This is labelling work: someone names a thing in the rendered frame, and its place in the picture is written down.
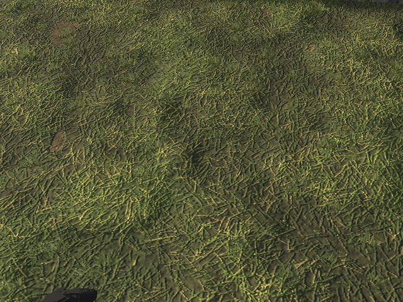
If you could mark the left robot hand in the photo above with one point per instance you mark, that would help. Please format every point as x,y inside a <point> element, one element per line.
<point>71,295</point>

